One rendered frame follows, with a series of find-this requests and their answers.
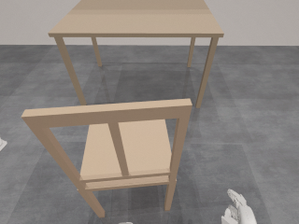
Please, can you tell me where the right robot hand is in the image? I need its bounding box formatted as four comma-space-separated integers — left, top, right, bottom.
221, 189, 257, 224

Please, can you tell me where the table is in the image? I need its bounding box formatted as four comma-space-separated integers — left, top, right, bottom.
48, 0, 224, 108

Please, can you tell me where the chair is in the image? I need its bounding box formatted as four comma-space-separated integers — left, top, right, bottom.
21, 98, 192, 218

